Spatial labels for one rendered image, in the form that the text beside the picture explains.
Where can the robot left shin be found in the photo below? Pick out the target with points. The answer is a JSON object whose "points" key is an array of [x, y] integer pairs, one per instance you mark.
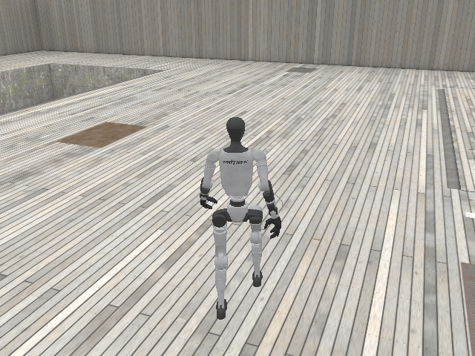
{"points": [[220, 282]]}

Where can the robot left hand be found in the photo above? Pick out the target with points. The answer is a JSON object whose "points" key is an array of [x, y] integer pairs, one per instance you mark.
{"points": [[211, 199]]}

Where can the right robot upper arm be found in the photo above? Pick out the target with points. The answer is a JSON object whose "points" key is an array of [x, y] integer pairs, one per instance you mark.
{"points": [[260, 157]]}

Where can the robot right hand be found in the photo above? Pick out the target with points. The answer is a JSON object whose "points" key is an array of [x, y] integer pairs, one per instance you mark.
{"points": [[276, 229]]}

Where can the left robot forearm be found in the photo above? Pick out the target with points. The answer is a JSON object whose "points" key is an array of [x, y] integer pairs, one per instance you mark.
{"points": [[204, 192]]}

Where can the left robot upper arm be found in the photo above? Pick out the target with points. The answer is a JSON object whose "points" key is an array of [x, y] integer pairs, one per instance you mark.
{"points": [[212, 157]]}

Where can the right robot forearm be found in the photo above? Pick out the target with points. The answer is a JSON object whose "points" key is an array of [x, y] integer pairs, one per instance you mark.
{"points": [[270, 202]]}

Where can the right robot foot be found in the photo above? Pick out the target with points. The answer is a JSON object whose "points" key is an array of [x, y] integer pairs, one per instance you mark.
{"points": [[257, 280]]}

